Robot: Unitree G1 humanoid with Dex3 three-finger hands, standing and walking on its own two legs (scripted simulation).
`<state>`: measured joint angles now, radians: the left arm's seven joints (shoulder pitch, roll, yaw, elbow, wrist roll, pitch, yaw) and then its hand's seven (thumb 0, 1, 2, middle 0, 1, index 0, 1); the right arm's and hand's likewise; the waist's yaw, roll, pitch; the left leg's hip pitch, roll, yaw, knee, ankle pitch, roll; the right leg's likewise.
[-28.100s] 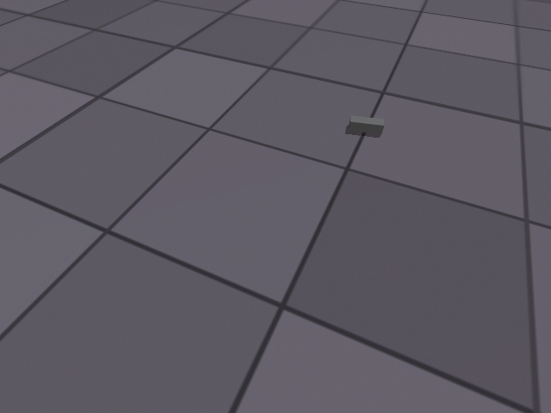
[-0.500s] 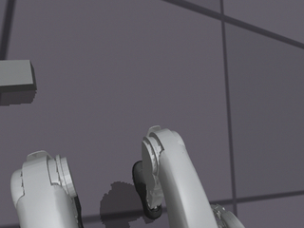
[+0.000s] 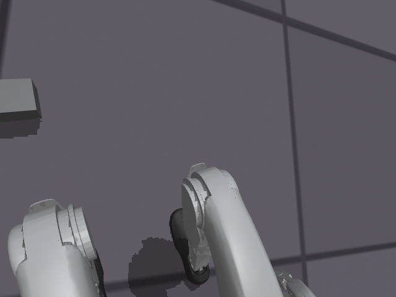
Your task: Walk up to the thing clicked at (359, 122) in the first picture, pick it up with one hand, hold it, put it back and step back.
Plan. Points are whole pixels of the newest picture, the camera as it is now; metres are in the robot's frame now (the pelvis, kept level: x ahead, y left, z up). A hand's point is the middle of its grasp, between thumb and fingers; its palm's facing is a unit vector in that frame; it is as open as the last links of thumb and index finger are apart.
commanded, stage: rise first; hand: left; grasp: from above
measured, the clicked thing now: out of the picture +0.53 +0.33 -0.30
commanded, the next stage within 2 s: approach in 0.36 s
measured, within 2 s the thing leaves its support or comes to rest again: neither
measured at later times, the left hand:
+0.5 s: hand out of the picture +0.48 +0.35 -0.16, palm faces -0.45 -0.05 -0.89, open 14.3 cm
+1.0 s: hand out of the picture +0.54 +0.31 -0.16, palm faces -0.42 -0.02 -0.91, open 14.2 cm
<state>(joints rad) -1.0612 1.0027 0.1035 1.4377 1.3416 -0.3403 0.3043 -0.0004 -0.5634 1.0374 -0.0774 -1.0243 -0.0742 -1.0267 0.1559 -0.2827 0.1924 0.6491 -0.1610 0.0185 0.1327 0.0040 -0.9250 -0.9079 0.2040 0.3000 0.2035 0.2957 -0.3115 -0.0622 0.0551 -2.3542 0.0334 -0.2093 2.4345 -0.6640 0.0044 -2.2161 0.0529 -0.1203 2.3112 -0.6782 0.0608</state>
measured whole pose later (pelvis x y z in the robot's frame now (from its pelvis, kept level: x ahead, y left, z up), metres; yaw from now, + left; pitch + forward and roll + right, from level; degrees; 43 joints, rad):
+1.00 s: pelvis +0.00 +0.00 +0.00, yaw -1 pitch +33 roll -12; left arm -1.21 1.00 0.05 1.51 1.33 -0.18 0.30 0.00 -0.58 1.04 -0.08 -1.04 -0.07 -1.05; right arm 0.19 -0.29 0.25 0.60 -0.14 0.02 0.11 0.00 -0.92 -0.90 0.20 0.30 0.20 0.30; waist -0.41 -0.04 0.07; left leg -2.37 0.04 -0.21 2.42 -0.66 0.01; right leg -2.24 0.06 -0.12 2.30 -0.66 0.07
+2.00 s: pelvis +0.00 +0.00 +0.00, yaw -1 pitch +32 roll -14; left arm -1.20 1.06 0.02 1.43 1.32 -0.28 0.23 0.00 -0.53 1.12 -0.10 -1.08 -0.09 -1.09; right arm 0.18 -0.30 0.27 0.58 -0.16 0.04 0.10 0.00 -0.92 -0.90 0.21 0.30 0.20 0.30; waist -0.37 -0.07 0.09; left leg -2.38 0.03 -0.22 2.44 -0.64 0.01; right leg -2.23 0.06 -0.13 2.30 -0.65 0.06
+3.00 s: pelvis +0.00 +0.00 -0.01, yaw -3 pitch +30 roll -15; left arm -1.15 1.14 0.07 1.57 1.31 -0.28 0.39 0.00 -0.56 1.03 -0.08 -0.98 -0.07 -1.00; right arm 0.12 -0.33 0.36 0.57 -0.22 -0.06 0.10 0.00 -0.92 -0.91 0.20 0.30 0.20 0.30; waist -0.42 -0.14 0.20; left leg -2.37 0.04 -0.27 2.50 -0.68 0.00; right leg -2.23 0.08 -0.17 2.33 -0.66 0.07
